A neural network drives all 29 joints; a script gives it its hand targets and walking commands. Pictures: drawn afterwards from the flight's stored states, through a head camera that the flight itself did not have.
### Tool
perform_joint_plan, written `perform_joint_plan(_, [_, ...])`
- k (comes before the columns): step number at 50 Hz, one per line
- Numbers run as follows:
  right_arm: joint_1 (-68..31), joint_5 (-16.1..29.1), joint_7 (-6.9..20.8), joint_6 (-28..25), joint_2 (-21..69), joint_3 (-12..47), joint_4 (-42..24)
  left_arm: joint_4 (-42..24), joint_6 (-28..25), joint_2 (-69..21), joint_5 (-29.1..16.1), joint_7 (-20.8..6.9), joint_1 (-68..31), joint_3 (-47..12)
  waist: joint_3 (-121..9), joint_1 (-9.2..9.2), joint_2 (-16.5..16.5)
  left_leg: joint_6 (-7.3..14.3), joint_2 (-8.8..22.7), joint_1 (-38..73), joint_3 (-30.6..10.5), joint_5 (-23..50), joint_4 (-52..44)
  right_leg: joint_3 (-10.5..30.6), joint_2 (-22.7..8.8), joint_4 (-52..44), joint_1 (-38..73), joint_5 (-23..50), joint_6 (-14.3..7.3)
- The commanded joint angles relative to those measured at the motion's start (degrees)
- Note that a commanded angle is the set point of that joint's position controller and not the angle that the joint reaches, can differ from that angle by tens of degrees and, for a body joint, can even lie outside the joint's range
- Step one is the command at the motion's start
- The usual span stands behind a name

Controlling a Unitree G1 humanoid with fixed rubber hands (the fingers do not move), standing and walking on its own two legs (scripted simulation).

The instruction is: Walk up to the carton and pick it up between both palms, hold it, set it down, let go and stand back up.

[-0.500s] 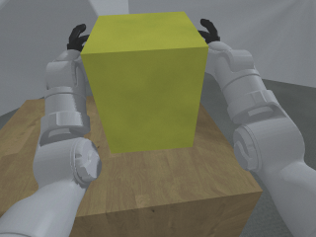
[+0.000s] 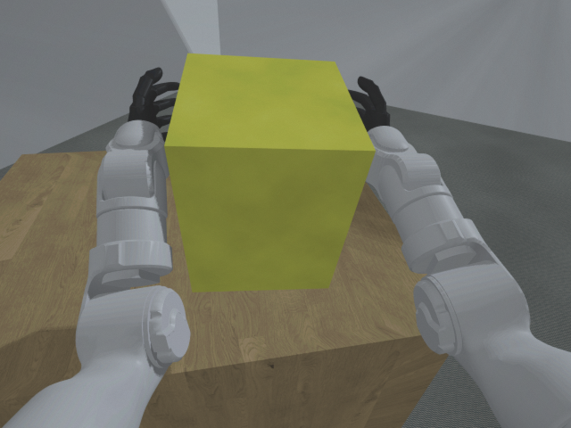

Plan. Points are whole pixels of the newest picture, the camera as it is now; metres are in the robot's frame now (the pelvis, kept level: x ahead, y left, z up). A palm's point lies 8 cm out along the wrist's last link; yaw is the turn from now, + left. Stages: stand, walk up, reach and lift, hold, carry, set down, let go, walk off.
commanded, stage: set down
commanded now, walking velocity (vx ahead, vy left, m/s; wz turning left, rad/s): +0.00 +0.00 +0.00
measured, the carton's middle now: (262, 178) +0.39 -0.01 +0.22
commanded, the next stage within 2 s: none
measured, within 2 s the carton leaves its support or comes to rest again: neither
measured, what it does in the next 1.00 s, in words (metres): stands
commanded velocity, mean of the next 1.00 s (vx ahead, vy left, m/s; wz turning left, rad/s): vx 0.00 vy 0.00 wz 0.00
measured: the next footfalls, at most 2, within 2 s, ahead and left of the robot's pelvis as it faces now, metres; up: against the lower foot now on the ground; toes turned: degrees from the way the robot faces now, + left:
none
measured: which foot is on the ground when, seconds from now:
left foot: down 0.00-1.00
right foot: down 0.00-1.00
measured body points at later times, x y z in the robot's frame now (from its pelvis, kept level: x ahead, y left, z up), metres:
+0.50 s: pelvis +0.00 +0.00 +0.00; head -0.06 +0.04 +0.44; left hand +0.43 +0.15 +0.25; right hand +0.40 -0.15 +0.25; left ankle +0.02 +0.11 -0.75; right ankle +0.00 -0.11 -0.75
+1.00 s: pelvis +0.00 +0.01 +0.00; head -0.05 +0.05 +0.45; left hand +0.43 +0.15 +0.21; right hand +0.40 -0.15 +0.21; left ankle +0.02 +0.11 -0.75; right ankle +0.00 -0.11 -0.75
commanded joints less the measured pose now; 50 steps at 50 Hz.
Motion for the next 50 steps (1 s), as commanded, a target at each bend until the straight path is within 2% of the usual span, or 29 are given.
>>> perform_joint_plan(1, [-49.02, 2.06, 5.64, -4.15, 32.67, 11.34, -19.84, -3.19, -2.81, -34.56, -7.4, -8.01, -40.44, -20.41, -23.98, 0.46, 4.48, -2.25, -0.74, 9.88, 3.21, 13.45, -0.87, -3.38, 0.34, -0.34, 1.55, 10.44, 3.39])
perform_joint_plan(8, [-45.96, -0.9, 5.87, -4.54, 32.6, 8.85, -16.38, 0.49, -3.39, -34.31, -5.54, -9.39, -37.9, -18.01, -20.59, -0.04, 3.96, -1.99, -0.8, 8.33, 3.69, 10.39, -2.39, -3.19, -0.19, -0.81, 2.15, 9.6, 2.96])
perform_joint_plan(18, [-43.1, -2.15, 6.56, -7.2, 33.14, 9.06, -16.91, -1.64, -5.1, -35.99, -4.58, -9.78, -36.17, -19.48, -21.64, -0.17, 5.89, -3.24, -0.79, 10.82, 3.89, 15.73, -1.22, -4.18, 0.07, -0.22, 2.81, 11.54, 2.84])
perform_joint_plan(26, [-41.9, -3.21, 7.2, -9.2, 34.23, 10.16, -18.96, -2.82, -6.32, -38.13, -4.75, -9.05, -34.2, -21.69, -22.65, 0.23, 6.0, -3.54, -0.61, 12.04, 3.95, 17.04, -0.72, -4.68, 0.29, 0.12, 1.99, 11.45, 2.97])
perform_joint_plan(27, [-41.25, -3.46, 7.59, -9.12, 34.81, 9.71, -18.27, 1.97, -5.91, -36.99, -3.09, -9.22, -30.58, -19.75, -18.73, 1.87, 5.0, -2.52, -1.11, 11.67, 4.85, 14.37, -1.09, -5.1, 0.09, -0.63, 1.25, 9.34, 3.08])
perform_joint_plan(29, [-40.85, -4.42, 7.9, -9.54, 35.28, 9.36, -19.01, 1.85, -6.3, -36.9, -3.05, -9.48, -29.96, -19.72, -19.31, 2.1, 3.46, -1.96, -1.0, 10.96, 5.04, 13.3, -1.62, -5.3, 0.21, -0.38, 1.14, 9.01, 3.27])
perform_joint_plan(35, [-41.26, -3.76, 8.0, -11.33, 36.87, 11.59, -22.26, -2.18, -8.24, -40.48, -5.56, -8.5, -30.92, -24.45, -24.9, 1.3, 5.32, -3.3, -0.91, 14.78, 4.56, 19.71, 0.85, -5.45, 0.8, 0.32, 1.32, 13.85, 3.16])
perform_joint_plan(40, [-38.71, -5.75, 8.18, -11.15, 36.95, 9.83, -20.19, -0.63, -8.93, -40.52, -5.4, -8.51, -30.23, -24.61, -21.95, 0.71, 5.18, -3.1, -0.8, 12.89, 4.49, 14.92, -0.44, -5.23, 0.29, -0.16, -0.23, 10.54, 3.22])
perform_joint_plan(45, [-36.27, -7.75, 8.8, -11.18, 36.6, 7.67, -17.16, 1.46, -9.5, -39.95, -4.33, -8.94, -28.98, -23.27, -19.33, 1.03, 5.61, -3.3, -0.69, 11.37, 4.85, 12.53, -1.63, -5.34, 0.01, -0.16, -0.57, 8.35, 3.17])
perform_joint_plan(50, [-35.65, -8.0, 9.24, -12.08, 37.4, 8.42, -17.89, 1.87, -10.38, -40.05, -3.64, -9.11, -27.18, -22.27, -21.08, 2.22, 5.59, -3.46, -0.85, 11.91, 5.13, 16.07, -0.88, -5.43, 0.16, 0.45, 1.02, 11.83, 3.32])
